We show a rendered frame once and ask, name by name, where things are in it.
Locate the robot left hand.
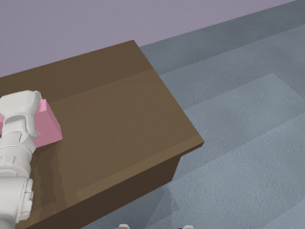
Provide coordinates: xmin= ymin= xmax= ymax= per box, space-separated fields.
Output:
xmin=0 ymin=90 xmax=43 ymax=137

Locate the table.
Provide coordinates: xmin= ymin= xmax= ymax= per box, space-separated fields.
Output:
xmin=0 ymin=40 xmax=205 ymax=229

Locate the left robot upper arm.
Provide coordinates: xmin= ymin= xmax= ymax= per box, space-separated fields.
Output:
xmin=0 ymin=176 xmax=34 ymax=229

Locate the sponge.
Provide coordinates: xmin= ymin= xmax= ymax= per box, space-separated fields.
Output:
xmin=0 ymin=99 xmax=63 ymax=148

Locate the robot left shin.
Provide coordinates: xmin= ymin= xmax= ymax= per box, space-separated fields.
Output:
xmin=119 ymin=223 xmax=130 ymax=228

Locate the robot left forearm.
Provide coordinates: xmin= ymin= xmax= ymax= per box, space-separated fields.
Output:
xmin=0 ymin=112 xmax=36 ymax=178

